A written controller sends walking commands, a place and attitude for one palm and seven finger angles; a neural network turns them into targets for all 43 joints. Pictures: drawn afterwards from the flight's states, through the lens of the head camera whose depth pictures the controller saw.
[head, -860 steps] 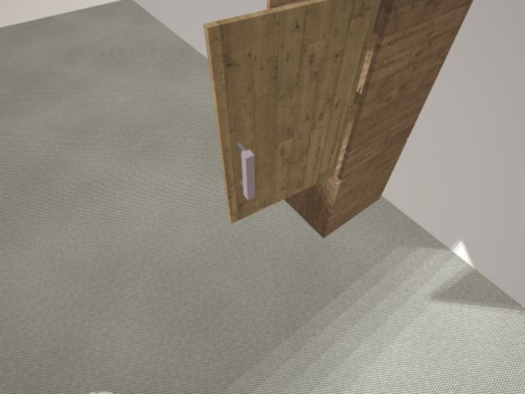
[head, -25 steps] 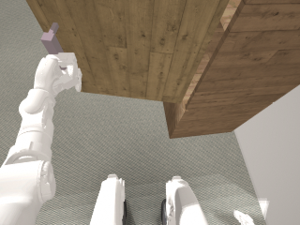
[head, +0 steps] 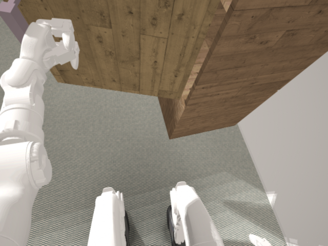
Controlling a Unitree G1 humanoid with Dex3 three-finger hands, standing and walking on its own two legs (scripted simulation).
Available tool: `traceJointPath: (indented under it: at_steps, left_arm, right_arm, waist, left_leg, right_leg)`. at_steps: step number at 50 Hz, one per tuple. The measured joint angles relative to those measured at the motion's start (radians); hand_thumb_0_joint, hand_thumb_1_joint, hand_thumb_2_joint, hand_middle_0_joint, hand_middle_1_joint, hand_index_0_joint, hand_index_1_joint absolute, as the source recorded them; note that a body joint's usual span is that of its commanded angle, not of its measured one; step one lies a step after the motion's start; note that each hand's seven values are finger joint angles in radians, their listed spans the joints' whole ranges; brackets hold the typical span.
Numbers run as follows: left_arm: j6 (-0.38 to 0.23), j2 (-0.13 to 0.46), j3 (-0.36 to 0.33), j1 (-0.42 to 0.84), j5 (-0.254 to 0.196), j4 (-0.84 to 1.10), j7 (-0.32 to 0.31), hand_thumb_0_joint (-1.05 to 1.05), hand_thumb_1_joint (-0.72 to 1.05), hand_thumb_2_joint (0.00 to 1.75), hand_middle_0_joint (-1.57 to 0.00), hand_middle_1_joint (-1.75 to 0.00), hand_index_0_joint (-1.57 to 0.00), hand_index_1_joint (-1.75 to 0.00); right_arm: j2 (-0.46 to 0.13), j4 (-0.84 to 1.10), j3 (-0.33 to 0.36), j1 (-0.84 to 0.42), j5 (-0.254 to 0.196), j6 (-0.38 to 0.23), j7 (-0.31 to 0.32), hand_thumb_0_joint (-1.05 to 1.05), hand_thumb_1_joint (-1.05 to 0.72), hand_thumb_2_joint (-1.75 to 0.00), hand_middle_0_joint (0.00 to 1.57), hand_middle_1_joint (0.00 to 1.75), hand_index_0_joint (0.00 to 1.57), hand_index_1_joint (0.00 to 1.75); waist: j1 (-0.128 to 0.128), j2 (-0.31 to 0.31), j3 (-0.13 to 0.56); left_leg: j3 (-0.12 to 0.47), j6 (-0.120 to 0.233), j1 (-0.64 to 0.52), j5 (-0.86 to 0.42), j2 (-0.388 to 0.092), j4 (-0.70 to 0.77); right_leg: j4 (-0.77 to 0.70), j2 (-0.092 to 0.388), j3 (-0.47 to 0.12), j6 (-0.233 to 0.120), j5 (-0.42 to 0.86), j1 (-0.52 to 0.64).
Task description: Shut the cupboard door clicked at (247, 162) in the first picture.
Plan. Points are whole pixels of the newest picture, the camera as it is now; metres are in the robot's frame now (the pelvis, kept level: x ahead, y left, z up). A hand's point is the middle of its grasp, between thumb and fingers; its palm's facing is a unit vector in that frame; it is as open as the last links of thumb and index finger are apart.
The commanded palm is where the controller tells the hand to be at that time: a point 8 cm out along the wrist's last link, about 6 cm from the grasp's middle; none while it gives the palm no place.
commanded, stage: push the door shut along its arc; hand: left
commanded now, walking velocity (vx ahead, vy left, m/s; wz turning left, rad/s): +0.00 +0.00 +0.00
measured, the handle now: (31, 33) +0.59 +0.24 +0.07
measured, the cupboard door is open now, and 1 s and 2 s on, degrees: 70 56 56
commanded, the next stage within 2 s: pull the fist back off the door in 0.72 s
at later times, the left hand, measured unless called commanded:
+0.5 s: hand (79, 37) +0.57 +0.14 +0.07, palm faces -0.36 -0.93 -0.05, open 3.0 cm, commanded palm +0.60 +0.15 +0.07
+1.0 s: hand (92, 22) +0.62 +0.12 +0.07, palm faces +0.01 -0.99 +0.10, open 3.0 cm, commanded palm +0.60 +0.11 +0.07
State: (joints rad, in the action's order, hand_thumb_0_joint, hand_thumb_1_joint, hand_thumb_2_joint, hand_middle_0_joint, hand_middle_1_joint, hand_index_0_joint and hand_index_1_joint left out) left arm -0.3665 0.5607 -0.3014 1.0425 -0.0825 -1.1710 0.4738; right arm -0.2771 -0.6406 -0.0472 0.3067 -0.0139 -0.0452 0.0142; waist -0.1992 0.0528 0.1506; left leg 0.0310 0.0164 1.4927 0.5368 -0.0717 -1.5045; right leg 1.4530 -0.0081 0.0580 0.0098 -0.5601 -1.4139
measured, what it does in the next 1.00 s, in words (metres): stands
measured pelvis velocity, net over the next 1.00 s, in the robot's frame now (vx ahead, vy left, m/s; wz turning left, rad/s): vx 0.00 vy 0.00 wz -0.03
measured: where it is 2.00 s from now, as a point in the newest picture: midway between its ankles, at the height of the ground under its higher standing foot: (150, 240)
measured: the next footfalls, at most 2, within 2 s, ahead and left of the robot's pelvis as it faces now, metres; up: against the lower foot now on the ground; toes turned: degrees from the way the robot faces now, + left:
none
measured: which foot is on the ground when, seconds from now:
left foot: down 0.00-1.00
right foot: down 0.00-1.00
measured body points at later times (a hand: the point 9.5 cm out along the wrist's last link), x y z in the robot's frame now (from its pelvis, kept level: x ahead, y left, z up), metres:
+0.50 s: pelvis +0.00 +0.00 -0.02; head +0.20 +0.03 +0.39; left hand +0.59 +0.20 +0.08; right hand +0.02 -0.28 -0.11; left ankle +0.07 +0.11 -0.56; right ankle +0.06 -0.13 -0.56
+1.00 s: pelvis +0.00 +0.00 -0.02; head +0.21 +0.04 +0.37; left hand +0.61 +0.17 +0.07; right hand -0.02 -0.25 -0.12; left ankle +0.07 +0.11 -0.56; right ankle +0.06 -0.13 -0.56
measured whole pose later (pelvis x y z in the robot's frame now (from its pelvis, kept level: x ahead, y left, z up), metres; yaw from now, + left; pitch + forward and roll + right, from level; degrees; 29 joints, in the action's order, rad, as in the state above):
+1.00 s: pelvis +0.00 +0.00 -0.02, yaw -2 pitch +35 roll -7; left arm -0.19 0.53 -0.37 1.36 0.01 -1.21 0.06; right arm -0.23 -0.65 -0.07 0.38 0.09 -0.10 -0.03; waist -0.28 0.06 0.14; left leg 0.06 0.02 1.66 0.54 -0.08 -1.58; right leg 1.51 -0.02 0.07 0.02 -0.56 -1.57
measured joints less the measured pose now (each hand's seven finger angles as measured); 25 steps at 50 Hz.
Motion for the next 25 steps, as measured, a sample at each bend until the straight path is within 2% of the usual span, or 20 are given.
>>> traceJointPath:
  at_steps: [6,12,18,25]
  left_arm:
    - [0.036,0.033,-0.025,0.058,0.023,-0.026,0.011,0.01,0.90,0.90,-1.30,-1.50,-1.30,-1.50]
    - [0.059,0.064,-0.031,0.090,0.034,-0.026,0.033,-0.01,0.87,0.91,-1.30,-1.50,-1.30,-1.50]
    - [0.094,0.085,-0.004,0.131,0.036,-0.032,0.061,-0.02,0.87,0.92,-1.30,-1.50,-1.30,-1.50]
    - [0.135,0.114,0.044,0.220,0.049,-0.072,0.066,-0.01,0.88,0.93,-1.30,-1.50,-1.30,-1.50]
  right_arm:
    - [0.001,0.011,-0.007,0.010,0.004,0.002,0.002,0.01,-0.90,-0.90,0.21,0.30,0.21,0.30]
    - [0.003,0.008,-0.008,0.021,0.010,0.001,0.005,0.01,-0.90,-0.90,0.21,0.30,0.21,0.30]
    - [0.006,-0.007,-0.010,0.018,0.013,-0.007,0.012,0.01,-0.90,-0.90,0.21,0.30,0.21,0.30]
    - [0.000,-0.014,-0.015,0.002,0.019,-0.035,0.026,0.01,-0.90,-0.90,0.21,0.30,0.21,0.30]
  waist:
    - [-0.024,0.006,-0.006]
    - [-0.027,0.007,-0.011]
    - [-0.028,0.000,-0.013]
    - [-0.048,-0.006,-0.017]
  left_leg:
    - [-0.001,-0.001,0.025,0.008,-0.008,-0.015]
    - [0.001,-0.003,0.048,0.015,-0.012,-0.029]
    - [0.009,-0.006,0.063,0.015,-0.012,-0.036]
    - [0.027,-0.007,0.097,0.013,-0.009,-0.056]
  right_leg:
    - [0.013,-0.008,-0.003,0.000,-0.003,-0.028]
    - [0.027,-0.012,-0.002,-0.003,-0.008,-0.052]
    - [0.033,-0.013,0.005,-0.006,-0.010,-0.064]
    - [0.043,-0.012,0.021,-0.008,-0.010,-0.087]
